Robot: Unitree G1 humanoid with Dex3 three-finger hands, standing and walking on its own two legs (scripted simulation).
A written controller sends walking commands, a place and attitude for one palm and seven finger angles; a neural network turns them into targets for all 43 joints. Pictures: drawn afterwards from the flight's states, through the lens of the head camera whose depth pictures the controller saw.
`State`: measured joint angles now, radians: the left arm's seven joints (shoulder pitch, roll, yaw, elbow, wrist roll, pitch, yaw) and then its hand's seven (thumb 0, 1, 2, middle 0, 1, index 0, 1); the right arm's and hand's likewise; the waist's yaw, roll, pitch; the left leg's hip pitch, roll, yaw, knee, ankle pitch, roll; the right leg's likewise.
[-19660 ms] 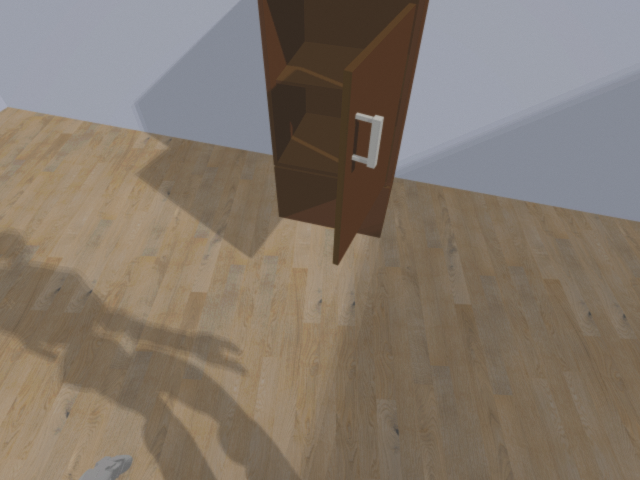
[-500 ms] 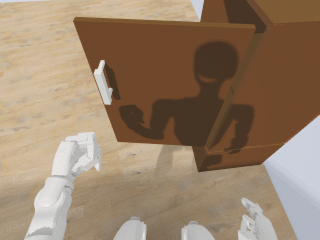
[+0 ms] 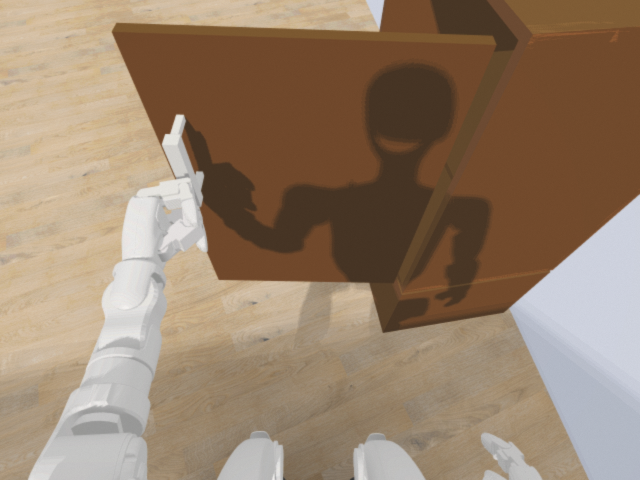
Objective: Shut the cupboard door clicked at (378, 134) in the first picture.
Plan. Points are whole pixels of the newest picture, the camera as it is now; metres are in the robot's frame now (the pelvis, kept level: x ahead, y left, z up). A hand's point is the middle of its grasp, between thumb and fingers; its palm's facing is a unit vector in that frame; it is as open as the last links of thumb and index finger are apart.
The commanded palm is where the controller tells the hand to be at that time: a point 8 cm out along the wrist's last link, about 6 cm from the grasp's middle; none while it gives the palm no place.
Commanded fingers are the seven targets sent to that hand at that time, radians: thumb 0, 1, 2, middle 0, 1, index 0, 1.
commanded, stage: bring the fist close to the handle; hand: left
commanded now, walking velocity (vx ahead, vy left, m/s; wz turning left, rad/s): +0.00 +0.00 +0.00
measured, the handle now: (187, 163) +0.52 +0.19 +0.05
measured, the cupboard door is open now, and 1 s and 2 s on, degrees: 80 74 60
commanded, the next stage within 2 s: push the door shut along its arc in 0.50 s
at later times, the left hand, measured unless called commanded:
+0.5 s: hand (198, 217) +0.43 +0.16 +0.05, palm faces +0.03 -1.00 -0.01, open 3.1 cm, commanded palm +0.41 +0.20 +0.05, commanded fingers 0.00 0.90 0.90 -1.30 -1.50 -1.30 -1.50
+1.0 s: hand (210, 185) +0.49 +0.15 +0.05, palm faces -0.09 -1.00 -0.04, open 3.1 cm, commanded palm +0.47 +0.19 +0.05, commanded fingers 0.00 0.90 0.90 -1.30 -1.50 -1.30 -1.50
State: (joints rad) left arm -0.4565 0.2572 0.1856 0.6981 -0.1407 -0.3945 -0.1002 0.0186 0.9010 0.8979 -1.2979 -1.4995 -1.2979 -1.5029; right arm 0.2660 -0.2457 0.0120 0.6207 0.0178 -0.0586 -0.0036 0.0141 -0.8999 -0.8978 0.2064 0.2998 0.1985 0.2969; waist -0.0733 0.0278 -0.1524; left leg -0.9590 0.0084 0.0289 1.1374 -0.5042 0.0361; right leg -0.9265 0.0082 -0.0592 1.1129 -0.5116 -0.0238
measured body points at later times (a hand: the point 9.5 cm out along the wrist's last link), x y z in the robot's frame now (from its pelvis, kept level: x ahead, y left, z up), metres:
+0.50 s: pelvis -0.01 +0.00 +0.00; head +0.10 +0.01 +0.44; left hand +0.43 +0.21 +0.05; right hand +0.04 -0.26 -0.12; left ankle +0.02 +0.10 -0.65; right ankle +0.01 -0.11 -0.65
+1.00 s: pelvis -0.01 +0.01 -0.01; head +0.12 +0.02 +0.42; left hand +0.49 +0.20 +0.05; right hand +0.03 -0.26 -0.13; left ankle +0.02 +0.10 -0.65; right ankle +0.01 -0.11 -0.65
